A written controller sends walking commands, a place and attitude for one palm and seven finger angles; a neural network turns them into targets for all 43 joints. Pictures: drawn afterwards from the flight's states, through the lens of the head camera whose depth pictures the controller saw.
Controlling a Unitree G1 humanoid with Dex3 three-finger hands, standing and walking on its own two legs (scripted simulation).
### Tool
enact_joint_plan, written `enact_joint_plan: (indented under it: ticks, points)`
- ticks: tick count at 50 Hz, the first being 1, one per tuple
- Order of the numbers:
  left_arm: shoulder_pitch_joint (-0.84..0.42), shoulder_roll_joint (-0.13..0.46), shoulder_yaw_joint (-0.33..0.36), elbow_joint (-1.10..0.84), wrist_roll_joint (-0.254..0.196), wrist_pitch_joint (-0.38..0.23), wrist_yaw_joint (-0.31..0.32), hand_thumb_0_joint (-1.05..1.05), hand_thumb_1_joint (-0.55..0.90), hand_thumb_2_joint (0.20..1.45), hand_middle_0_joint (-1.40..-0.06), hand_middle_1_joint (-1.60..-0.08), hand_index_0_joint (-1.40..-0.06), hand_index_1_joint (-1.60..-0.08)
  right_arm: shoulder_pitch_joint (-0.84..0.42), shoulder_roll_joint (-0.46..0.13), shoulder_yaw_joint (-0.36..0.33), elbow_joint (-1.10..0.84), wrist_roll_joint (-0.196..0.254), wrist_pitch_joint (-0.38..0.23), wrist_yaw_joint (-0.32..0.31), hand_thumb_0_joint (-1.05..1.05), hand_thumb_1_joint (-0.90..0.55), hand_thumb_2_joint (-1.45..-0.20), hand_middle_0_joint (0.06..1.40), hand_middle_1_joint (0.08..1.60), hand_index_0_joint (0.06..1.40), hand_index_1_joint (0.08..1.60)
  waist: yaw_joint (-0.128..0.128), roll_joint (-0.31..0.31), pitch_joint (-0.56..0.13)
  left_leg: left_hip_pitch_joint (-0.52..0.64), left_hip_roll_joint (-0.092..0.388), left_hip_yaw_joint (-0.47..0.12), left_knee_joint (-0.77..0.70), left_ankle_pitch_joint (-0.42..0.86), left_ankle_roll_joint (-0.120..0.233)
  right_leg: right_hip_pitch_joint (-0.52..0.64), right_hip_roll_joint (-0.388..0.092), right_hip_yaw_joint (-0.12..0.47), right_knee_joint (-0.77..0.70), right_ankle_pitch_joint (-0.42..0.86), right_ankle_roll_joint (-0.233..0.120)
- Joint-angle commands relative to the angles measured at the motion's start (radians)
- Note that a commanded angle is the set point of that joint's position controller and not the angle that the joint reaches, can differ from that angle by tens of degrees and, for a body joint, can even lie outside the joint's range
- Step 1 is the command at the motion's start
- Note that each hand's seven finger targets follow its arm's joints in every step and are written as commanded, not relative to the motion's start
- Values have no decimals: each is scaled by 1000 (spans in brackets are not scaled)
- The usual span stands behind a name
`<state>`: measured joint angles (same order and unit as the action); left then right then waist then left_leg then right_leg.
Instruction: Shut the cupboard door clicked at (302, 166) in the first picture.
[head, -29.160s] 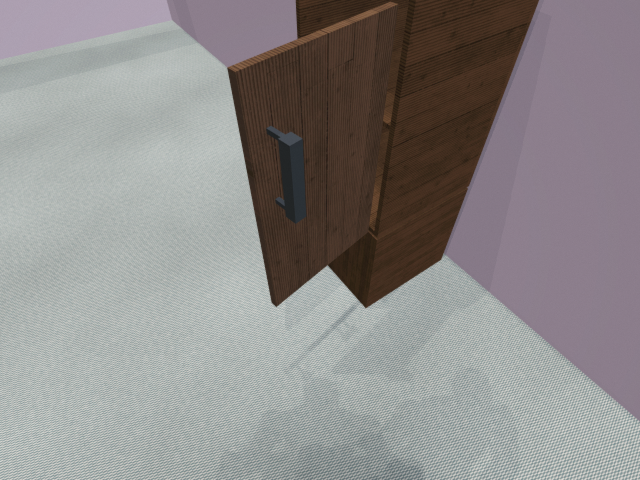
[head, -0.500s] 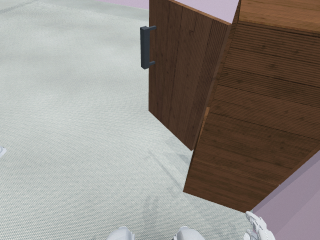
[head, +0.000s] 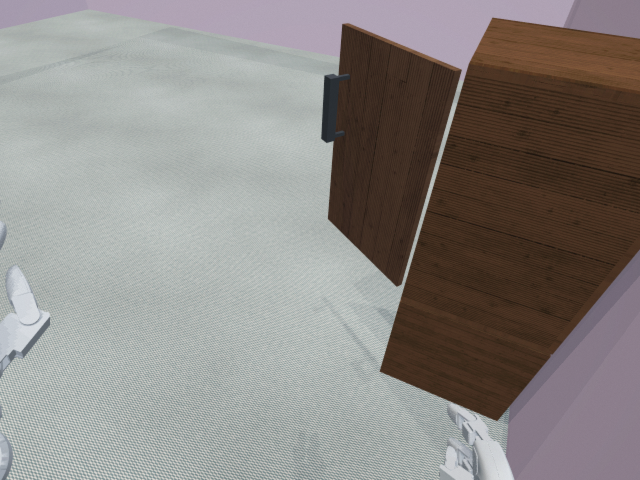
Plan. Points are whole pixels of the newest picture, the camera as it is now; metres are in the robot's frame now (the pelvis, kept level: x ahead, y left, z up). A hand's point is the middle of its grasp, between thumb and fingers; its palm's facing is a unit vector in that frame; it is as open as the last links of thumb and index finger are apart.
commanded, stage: stop stepping back and stand still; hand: left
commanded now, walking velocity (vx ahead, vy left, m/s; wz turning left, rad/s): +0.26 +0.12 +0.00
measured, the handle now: (336, 108) +0.97 +0.02 +0.06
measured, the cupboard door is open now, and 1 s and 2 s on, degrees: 57 57 57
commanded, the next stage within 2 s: let the arm hang, fingers relaxed in 1.18 s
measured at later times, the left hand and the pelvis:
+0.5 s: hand (73, 347) +0.18 +0.24 +0.18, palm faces +0.33 -0.84 -0.44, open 7.4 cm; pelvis -0.07 +0.01 +0.00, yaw -8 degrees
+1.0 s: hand (112, 308) +0.23 +0.23 +0.17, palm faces +0.29 -0.85 -0.45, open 7.4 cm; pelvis -0.03 +0.01 +0.00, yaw -11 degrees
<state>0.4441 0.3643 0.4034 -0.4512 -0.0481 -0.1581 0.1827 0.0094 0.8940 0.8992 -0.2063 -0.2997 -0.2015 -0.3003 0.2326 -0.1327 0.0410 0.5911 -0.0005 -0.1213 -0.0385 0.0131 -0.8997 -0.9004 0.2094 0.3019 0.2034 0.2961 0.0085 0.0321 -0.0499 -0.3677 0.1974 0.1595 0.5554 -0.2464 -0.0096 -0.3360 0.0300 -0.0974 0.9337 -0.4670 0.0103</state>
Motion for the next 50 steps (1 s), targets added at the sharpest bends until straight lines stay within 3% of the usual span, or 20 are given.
enact_joint_plan:
  ticks: [1,2,4,5,6,9,12,15,17,19,22,27,28,29,30,32,35,39,44,50]
  points:
    - [-70,279,134,-274,13,-47,17,0,900,900,-200,-300,-200,-300,-87,-175,-76,-119,-4,-7,-34,0,-900,-900,200,300,200,300,-3,-15,-66,-77,-71,47,106,-363,16,242,-67,94,-559,-26,-110]
    - [-59,343,183,-288,14,-57,22,0,900,900,-200,-300,-200,-300,-92,-162,-70,-124,-2,0,-29,0,-900,-900,200,300,200,300,-2,-220,-48,-239,-131,-2,389,-240,21,216,-285,510,-724,-40,-216]
    - [-123,468,294,-242,9,-127,21,0,900,900,-200,-300,-200,-300,-153,-175,-59,-131,-7,-37,-22,0,-900,-900,200,300,200,300,-4,-157,23,-276,-92,-71,685,-230,-11,67,-398,616,-795,75,-289]
    - [-31,278,165,-132,1,-97,10,0,900,900,-200,-300,-200,-300,-96,-176,-82,-105,12,-24,-35,0,-900,-900,200,300,200,300,-2,-256,69,-453,-150,-142,707,-157,-20,182,-354,683,-763,111,-276]
    - [-6,243,145,-126,7,-90,6,0,900,900,-200,-300,-200,-300,-93,-197,-93,-102,11,-17,-34,0,-900,-900,200,300,200,300,-10,-145,106,-455,-123,-189,681,-91,-20,175,-343,627,-736,164,-266]
    - [-18,223,126,-67,8,-114,10,0,900,900,-200,-300,-200,-300,-80,-181,-79,-74,6,6,-50,0,-900,-900,200,300,200,300,-24,-92,93,-246,-103,-150,431,-79,0,26,-287,373,-718,-6,-198]
    - [-96,228,91,-111,21,-124,20,0,900,900,-200,-300,-200,-300,-97,-181,-88,-82,9,-28,-70,0,-900,-900,200,300,200,300,-14,-199,80,25,-134,-68,139,-112,25,-68,-260,322,-708,-136,-168]
    - [-103,234,99,-226,29,-134,31,0,900,900,-200,-300,-200,-300,-40,-211,-104,-80,-6,-66,-84,0,-900,-900,200,300,200,300,-40,-12,-6,282,-157,-48,-127,-154,49,-84,-148,257,-473,-119,-122]
    - [-57,254,139,-322,31,-147,36,0,900,900,-200,-300,-200,-300,-53,-248,-112,-106,2,-75,-81,0,-900,-900,200,300,200,300,-30,348,-30,390,145,-508,-311,-217,165,-265,14,53,-48,-84,-30]
    - [-32,318,210,-296,38,-158,25,0,900,900,-200,-300,-200,-300,-58,-218,-104,-74,-13,-80,-73,0,-900,-900,200,300,200,300,-38,247,17,120,198,-571,-412,-429,219,-201,-49,114,156,-31,-24]
    - [16,281,196,-292,49,-137,11,0,900,900,-200,-300,-200,-300,-74,-193,-91,-42,-10,-79,-50,0,-900,-900,200,300,200,300,-21,219,65,-58,106,-306,-388,-394,162,-23,-53,35,-15,89,-21]
    - [93,244,177,-151,38,-93,13,0,900,900,-200,-300,-200,-300,-69,-191,-82,-74,-7,-26,-48,0,-900,-900,200,300,200,300,-19,130,45,-222,5,-130,-183,-458,70,302,-12,-17,-411,43,-43]
    - [77,241,171,-141,35,-89,15,0,900,900,-200,-300,-200,-300,-64,-180,-81,-81,-8,-15,-47,0,-900,-900,200,300,200,300,-22,-20,53,-244,-53,-93,28,-388,50,278,-100,161,-541,-19,-88]
    - [53,274,190,-140,30,-87,19,0,900,900,-200,-300,-200,-300,-56,-169,-81,-82,-6,-8,-43,0,-900,-900,200,300,200,300,-25,-222,54,-286,-141,-54,286,-284,24,218,-287,501,-695,-82,-185]
    - [-7,299,199,-161,22,-96,26,0,900,900,-200,-300,-200,-300,-58,-175,-80,-83,-11,-15,-37,0,-900,-900,200,300,200,300,-19,-268,50,-307,-160,-97,443,-254,7,202,-397,625,-739,23,-248]
    - [-19,248,154,-138,24,-90,20,0,900,900,-200,-300,-200,-300,-50,-181,-87,-56,-5,-11,-25,0,-900,-900,200,300,200,300,-29,-189,37,-267,-138,-170,490,-204,-2,158,-372,549,-688,110,-252]
    - [-30,226,123,-159,28,-106,17,0,900,900,-200,-300,-200,-300,-95,-159,-62,-60,-10,-3,-35,0,-900,-900,200,300,200,300,-22,-190,52,-96,-129,-117,258,-114,5,88,-281,279,-631,296,-187]
    - [-62,237,119,-242,27,-117,22,0,900,900,-200,-300,-200,-300,-100,-166,-70,-75,-9,-24,-54,0,-900,-900,200,300,200,300,-15,-69,21,154,-164,-72,-61,41,18,51,-209,210,-576,231,-108]
    - [22,239,154,-244,20,-115,11,0,900,900,-200,-300,-200,-300,-96,-179,-71,-107,1,-28,-54,0,-900,-900,200,300,200,300,-9,209,-18,124,19,-288,-219,185,76,114,-42,77,-392,241,-7]
    - [99,219,145,-247,4,-104,4,0,900,900,-200,-300,-200,-300,-72,-187,-79,-128,13,-22,-44,0,-900,-900,200,300,200,300,-24,61,-106,119,-63,-162,-93,277,29,226,-91,143,-476,533,-29]
